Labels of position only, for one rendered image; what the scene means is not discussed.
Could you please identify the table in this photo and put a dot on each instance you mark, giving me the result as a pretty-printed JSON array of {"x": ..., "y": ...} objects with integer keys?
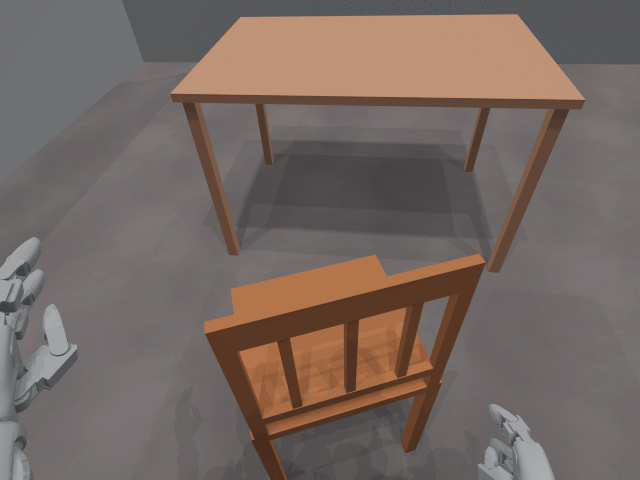
[{"x": 469, "y": 61}]

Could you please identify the chair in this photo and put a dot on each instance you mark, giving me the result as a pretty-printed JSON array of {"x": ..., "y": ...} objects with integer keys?
[{"x": 313, "y": 347}]

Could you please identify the right robot hand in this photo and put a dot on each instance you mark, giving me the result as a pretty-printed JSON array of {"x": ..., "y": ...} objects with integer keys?
[{"x": 525, "y": 461}]

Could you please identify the left robot hand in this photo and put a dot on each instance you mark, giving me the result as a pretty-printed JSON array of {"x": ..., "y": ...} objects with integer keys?
[{"x": 49, "y": 363}]

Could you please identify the left robot forearm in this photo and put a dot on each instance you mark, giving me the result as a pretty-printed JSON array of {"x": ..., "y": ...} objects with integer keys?
[{"x": 14, "y": 464}]

